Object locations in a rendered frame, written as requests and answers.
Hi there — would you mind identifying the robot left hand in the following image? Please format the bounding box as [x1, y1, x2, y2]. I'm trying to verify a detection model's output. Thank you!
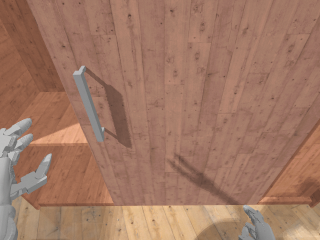
[0, 118, 52, 205]

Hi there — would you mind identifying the wardrobe door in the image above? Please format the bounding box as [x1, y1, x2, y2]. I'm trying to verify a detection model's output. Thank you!
[262, 119, 320, 197]
[26, 0, 320, 206]

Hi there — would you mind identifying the handle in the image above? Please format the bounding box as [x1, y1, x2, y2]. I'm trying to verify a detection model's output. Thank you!
[73, 66, 105, 142]

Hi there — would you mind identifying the robot right hand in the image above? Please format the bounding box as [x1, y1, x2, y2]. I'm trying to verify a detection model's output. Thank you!
[238, 205, 276, 240]

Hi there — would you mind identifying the left robot forearm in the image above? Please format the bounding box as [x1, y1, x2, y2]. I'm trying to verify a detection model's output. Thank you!
[0, 204, 18, 240]

